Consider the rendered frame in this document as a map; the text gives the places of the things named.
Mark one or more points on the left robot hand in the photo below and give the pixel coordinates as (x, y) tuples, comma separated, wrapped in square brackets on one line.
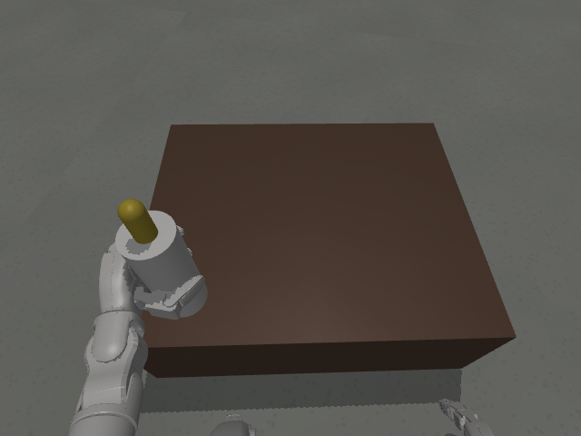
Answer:
[(120, 288)]

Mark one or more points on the left robot arm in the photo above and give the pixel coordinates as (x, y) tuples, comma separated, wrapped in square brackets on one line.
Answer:
[(112, 395)]

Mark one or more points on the right robot hand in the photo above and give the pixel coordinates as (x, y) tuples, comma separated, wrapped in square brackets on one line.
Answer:
[(465, 419)]

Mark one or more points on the bottle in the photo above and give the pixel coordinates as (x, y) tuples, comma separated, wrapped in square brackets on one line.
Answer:
[(151, 243)]

